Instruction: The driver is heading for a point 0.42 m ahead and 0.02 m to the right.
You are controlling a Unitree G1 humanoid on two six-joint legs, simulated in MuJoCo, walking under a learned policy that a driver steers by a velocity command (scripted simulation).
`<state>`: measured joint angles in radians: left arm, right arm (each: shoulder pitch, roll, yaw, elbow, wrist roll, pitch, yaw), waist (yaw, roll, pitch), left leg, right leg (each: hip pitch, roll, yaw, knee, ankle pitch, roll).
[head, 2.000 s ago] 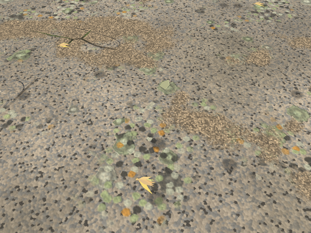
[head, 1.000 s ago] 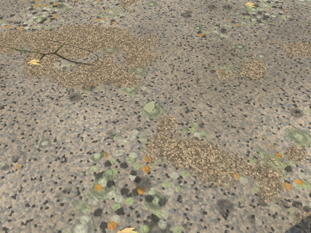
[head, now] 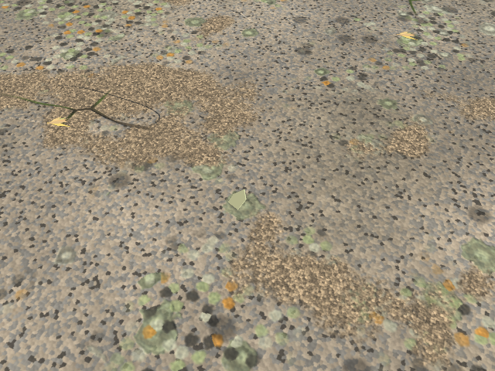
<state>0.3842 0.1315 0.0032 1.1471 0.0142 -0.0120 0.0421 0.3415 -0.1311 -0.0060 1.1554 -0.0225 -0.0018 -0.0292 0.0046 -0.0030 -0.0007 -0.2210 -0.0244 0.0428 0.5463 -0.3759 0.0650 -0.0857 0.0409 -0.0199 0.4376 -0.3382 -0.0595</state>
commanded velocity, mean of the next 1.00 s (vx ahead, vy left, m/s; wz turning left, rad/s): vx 0.28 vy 0.00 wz -0.01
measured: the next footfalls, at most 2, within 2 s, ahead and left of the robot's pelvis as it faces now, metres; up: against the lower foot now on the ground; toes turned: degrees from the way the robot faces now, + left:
left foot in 0.20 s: +0.14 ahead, +0.13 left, +0.00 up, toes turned +4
right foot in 0.68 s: +0.46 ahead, -0.01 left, +0.00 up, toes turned -5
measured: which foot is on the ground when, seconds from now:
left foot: up 0.00-0.18, down 0.20-0.66, up 0.68-1.00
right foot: down 0.00-0.22, up 0.24-0.66, down 0.68-1.00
